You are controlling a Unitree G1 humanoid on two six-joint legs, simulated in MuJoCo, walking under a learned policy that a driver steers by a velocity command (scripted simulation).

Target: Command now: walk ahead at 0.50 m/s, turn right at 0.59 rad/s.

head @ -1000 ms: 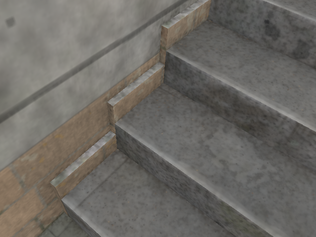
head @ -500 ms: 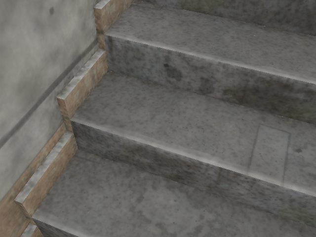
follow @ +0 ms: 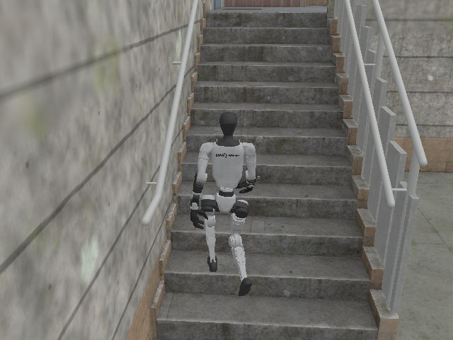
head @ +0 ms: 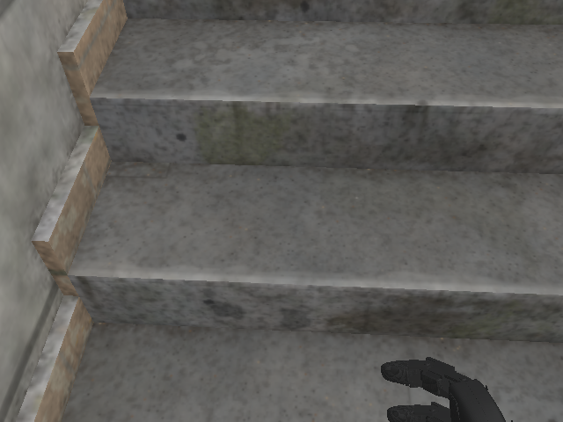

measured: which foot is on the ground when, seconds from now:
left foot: down 0.00-0.46, up 0.48-0.84, down 0.86-1.00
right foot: up 0.00-0.40, down 0.42-0.90, up 0.92-1.00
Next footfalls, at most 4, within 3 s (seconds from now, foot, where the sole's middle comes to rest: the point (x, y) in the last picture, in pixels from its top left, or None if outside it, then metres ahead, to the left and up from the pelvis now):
0.42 right None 0.40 -0.15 -0.50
0.86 left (289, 226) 0.73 0.01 -0.33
1.40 right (462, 65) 1.01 -0.35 -0.16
1.96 left None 1.31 -0.19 0.01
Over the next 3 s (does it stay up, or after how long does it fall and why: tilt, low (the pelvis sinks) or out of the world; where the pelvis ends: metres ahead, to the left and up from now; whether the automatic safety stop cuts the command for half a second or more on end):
stays up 1.69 -0.30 0.96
